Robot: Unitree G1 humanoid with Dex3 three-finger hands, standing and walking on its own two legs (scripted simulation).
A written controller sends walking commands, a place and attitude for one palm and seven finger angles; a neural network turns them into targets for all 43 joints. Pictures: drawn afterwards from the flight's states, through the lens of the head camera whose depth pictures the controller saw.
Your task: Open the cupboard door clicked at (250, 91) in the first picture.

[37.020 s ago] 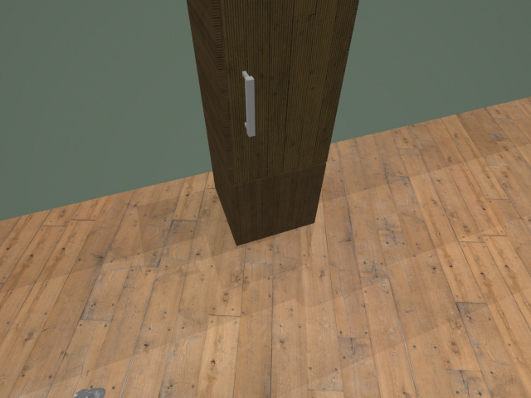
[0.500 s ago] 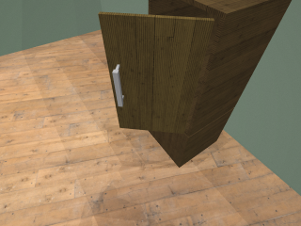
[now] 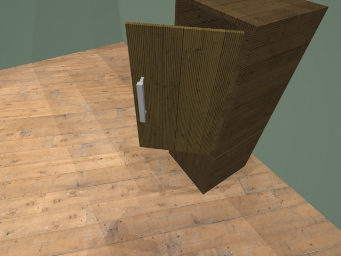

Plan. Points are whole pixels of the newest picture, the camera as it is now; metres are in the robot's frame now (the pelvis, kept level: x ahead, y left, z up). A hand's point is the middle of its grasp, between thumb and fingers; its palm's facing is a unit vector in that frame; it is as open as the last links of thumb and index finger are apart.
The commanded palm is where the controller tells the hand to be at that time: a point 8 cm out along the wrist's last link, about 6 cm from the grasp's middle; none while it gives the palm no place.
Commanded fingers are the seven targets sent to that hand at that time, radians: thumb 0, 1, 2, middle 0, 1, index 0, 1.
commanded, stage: shuffle to correct the standing spot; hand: left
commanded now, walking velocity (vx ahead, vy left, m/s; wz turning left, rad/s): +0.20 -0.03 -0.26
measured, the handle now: (142, 100) +0.65 +0.15 -0.02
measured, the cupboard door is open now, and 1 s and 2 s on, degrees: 49 49 49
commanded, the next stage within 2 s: come to a stop and stand still in 0.46 s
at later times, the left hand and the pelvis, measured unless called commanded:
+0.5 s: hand out of the picture +0.01 +0.15 -0.18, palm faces -0.06 -0.99 -0.14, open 7.3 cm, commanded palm none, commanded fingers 0.00 0.90 0.90 -0.20 -0.30 -0.20 -0.30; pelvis +0.06 +0.00 -0.01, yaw -6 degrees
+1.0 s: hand out of the picture +0.14 +0.16 -0.19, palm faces -0.03 -0.98 -0.18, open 7.3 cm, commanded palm none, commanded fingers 0.00 0.90 0.90 -0.20 -0.30 -0.20 -0.30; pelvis +0.10 -0.01 -0.01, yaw -6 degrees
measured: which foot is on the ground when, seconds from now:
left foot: down 0.00-0.62, up 0.64-0.82, down 0.84-1.00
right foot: down 0.00-0.40, up 0.42-0.60, down 0.62-1.00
